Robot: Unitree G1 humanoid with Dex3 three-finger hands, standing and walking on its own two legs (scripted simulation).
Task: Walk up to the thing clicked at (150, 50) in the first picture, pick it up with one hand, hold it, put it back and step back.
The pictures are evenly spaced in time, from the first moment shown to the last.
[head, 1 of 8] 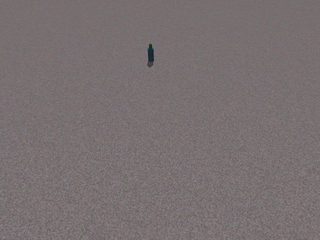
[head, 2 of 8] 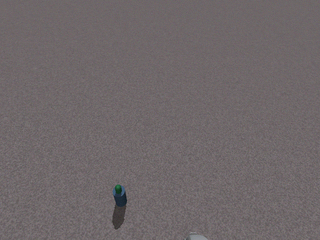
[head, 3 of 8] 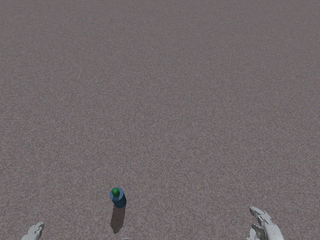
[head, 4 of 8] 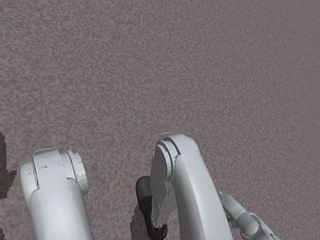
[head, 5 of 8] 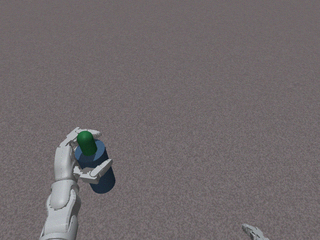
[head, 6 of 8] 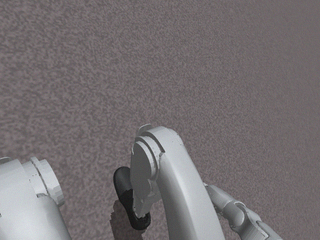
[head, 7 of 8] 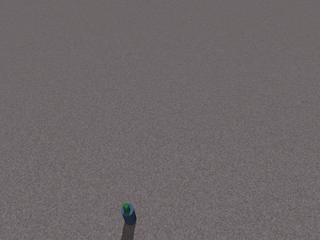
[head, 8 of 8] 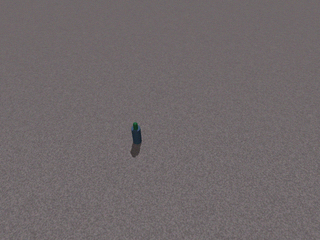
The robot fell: no
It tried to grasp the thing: yes
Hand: left
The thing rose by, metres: 0.66
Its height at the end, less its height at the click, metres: +0.00
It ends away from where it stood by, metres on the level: 0.01
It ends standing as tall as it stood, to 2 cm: yes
